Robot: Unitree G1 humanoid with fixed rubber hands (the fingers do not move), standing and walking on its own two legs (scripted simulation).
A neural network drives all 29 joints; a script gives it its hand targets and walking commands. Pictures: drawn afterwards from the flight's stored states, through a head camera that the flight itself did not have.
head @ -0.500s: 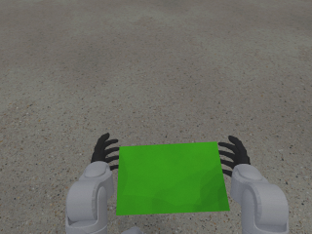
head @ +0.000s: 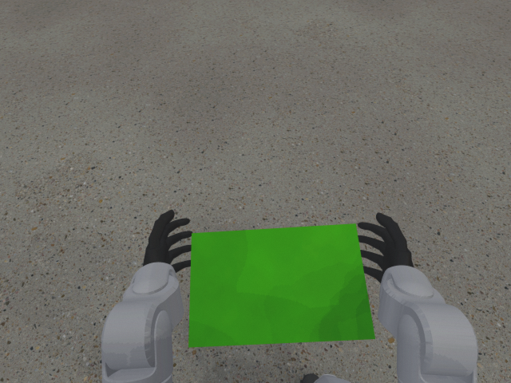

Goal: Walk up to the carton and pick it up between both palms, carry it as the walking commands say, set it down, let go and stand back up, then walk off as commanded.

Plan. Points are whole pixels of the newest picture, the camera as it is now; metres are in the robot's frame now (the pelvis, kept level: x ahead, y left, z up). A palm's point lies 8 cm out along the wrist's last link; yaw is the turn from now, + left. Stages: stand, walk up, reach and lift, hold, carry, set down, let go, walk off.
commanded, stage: carry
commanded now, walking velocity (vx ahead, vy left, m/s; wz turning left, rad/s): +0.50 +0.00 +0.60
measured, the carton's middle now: (275, 286) +0.27 +0.00 -0.01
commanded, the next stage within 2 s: none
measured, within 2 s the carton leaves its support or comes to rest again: neither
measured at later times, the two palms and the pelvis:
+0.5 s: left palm (131, 138) +0.55 +0.28 +0.06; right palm (274, 109) +0.64 -0.01 +0.06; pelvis +0.35 +0.06 -0.02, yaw +18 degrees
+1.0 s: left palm (81, 65) +0.77 +0.45 +0.09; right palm (189, 27) +0.97 +0.21 +0.09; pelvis +0.69 +0.18 +0.00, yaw +38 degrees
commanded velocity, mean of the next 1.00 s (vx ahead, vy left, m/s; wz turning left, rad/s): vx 0.50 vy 0.00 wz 0.60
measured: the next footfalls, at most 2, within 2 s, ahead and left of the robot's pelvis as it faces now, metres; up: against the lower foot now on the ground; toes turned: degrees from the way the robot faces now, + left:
right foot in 0.04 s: +0.17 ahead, -0.14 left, +0.00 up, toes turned -6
left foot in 0.42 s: +0.43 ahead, +0.16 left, +0.00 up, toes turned +28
